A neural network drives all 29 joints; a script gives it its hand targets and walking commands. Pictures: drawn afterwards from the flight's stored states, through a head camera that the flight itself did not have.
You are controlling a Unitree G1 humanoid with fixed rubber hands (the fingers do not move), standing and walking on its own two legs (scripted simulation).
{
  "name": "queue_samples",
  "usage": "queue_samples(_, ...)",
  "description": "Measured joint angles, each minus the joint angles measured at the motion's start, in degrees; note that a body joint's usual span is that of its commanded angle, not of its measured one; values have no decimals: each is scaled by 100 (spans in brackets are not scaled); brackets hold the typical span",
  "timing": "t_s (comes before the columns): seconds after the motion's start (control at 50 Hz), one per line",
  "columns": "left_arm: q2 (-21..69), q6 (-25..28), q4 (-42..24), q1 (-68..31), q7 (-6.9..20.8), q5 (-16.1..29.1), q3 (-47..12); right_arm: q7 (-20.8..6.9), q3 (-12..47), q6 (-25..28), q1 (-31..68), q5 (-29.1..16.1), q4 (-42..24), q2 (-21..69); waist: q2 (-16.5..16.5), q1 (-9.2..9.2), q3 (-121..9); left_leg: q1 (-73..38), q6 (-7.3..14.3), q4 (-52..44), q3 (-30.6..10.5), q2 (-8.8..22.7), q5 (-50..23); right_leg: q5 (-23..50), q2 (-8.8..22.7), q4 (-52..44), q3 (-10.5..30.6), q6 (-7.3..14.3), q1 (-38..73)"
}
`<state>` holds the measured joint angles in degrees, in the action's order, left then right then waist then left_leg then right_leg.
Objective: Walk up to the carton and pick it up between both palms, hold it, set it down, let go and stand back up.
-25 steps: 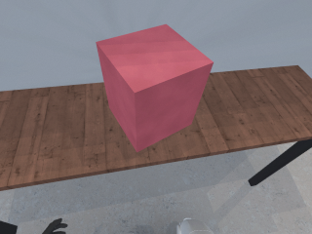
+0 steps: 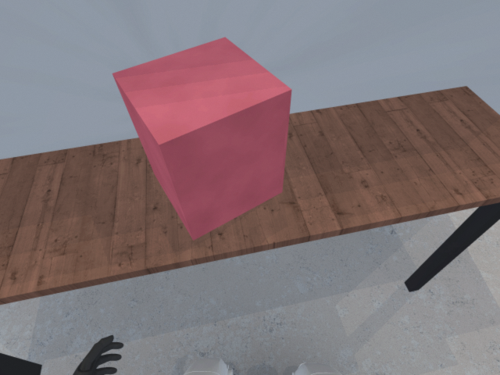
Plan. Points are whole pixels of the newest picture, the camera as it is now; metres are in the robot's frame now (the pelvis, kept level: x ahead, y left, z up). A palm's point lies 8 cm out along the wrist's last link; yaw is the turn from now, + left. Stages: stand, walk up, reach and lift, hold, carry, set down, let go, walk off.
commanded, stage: walk up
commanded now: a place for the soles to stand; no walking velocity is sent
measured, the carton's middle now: (208, 140) +0.50 +0.10 +0.08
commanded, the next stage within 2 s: none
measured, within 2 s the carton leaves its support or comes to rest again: neither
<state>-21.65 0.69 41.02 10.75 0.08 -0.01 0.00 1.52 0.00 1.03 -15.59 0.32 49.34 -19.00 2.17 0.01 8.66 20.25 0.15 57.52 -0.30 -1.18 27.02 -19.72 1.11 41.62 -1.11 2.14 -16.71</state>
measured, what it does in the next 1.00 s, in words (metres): steps on the spot: left foot, then right foot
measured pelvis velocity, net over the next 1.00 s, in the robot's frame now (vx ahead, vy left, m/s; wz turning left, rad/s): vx -0.01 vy -0.02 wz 0.04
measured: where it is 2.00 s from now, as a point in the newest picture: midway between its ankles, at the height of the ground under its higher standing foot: outside the picture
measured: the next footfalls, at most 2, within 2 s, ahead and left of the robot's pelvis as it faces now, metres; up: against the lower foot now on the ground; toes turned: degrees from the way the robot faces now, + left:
left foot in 0.12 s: +0.07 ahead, +0.13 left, +0.00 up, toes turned +1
right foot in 0.60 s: +0.04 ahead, -0.09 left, +0.00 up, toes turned -1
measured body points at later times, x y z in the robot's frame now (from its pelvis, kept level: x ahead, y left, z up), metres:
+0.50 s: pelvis -0.01 +0.02 +0.00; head +0.03 +0.05 +0.44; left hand +0.11 +0.34 -0.12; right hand +0.07 -0.27 -0.11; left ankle +0.03 +0.13 -0.72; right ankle +0.01 -0.09 -0.70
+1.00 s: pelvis -0.01 -0.02 +0.00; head +0.03 -0.02 +0.45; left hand +0.11 +0.29 -0.09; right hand +0.06 -0.31 -0.12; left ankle -0.01 +0.11 -0.68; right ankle +0.00 -0.09 -0.72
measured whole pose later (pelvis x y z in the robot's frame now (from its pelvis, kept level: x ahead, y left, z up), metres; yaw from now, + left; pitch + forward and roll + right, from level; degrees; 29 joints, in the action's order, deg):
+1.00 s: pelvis -0.01 -0.02 +0.00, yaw +2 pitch -5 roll +2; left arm -22.2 1.0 41.0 11.2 0.1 0.0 0.0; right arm 1.4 0.0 0.5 -13.9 0.3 51.1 -19.7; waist 1.7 0.0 10.2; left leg 20.4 0.6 53.2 -1.0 -2.6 23.8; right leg -20.7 -0.2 38.7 -3.8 4.0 -13.6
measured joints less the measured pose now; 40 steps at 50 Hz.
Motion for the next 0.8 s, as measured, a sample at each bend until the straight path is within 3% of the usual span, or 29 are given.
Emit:
queue_samples(0.1, -10, -39, 1, 0, 0, 0, -1, -1, 0, 64, -3, 0, 17, -3, -7, 5, -3, -77, 0, -1049, -7, 3, -35, -4, -27, 13, -146, -21, -140)
queue_samples(0.14, -50, -114, 5, -22, 0, 0, 1, -1, 0, 167, -8, 0, 21, -2, 47, 0, 38, -170, 50, -1582, 6, -40, -723, -73, 18, 172, -162, -82, -218)
queue_samples(0.24, -97, -349, 3, -59, 0, 0, 1, -1, 0, 286, -15, 0, 15, -1, 160, 1, 106, -172, 289, -1527, 8, -161, -761, -1010, 54, 842, -167, -84, -372)
queue_samples(0.36, -272, -425, 0, -60, 0, 0, 1, 7, 0, 302, -15, 0, 3, 0, 163, -1, 104, -171, 293, -1682, 10, -162, -864, -1056, 50, 967, -163, -84, -390)
queue_samples(0.54, -357, -377, -1, -92, 0, 0, 0, 14, 0, 298, -15, 0, -51, 0, 164, -2, 103, -163, 166, -1666, 11, -162, -921, -1000, 71, 958, -162, -84, -296)
queue_samples(0.6, -355, -293, -4, -86, 0, 0, -1, 14, 0, 248, 30, 0, -95, 1, 162, -5, 108, -83, 61, -1544, 13, -157, -905, -494, 65, 472, -159, -68, -74)
queue_samples(0.68, -179, -152, -1, 5, 0, 0, -1, 14, 0, 83, 176, 0, -92, 2, 40, -6, 168, 2, 49, -854, -58, -141, -370, -357, -67, 393, -177, 156, 40)
queue_samples(0.8, -66, -6, -2, 23, 0, 0, 0, -2, 0, -21, 174, 0, -19, -62, 20, -2, 150, 15, 49, -229, -63, -143, -263, -175, -22, -40, -182, 184, 270)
